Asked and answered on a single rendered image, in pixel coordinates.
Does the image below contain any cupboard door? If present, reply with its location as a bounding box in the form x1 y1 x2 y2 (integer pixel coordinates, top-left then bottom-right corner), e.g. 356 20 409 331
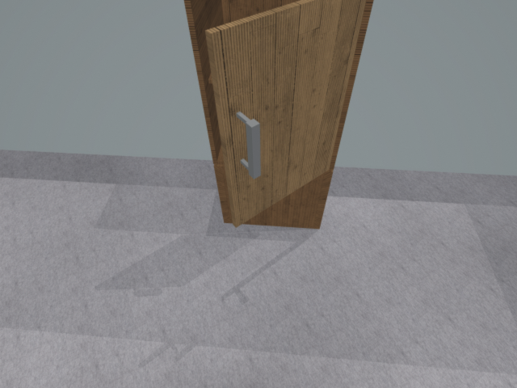
205 0 366 228

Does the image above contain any handle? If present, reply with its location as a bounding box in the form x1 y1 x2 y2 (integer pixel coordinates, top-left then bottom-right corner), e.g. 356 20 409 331
236 112 261 179

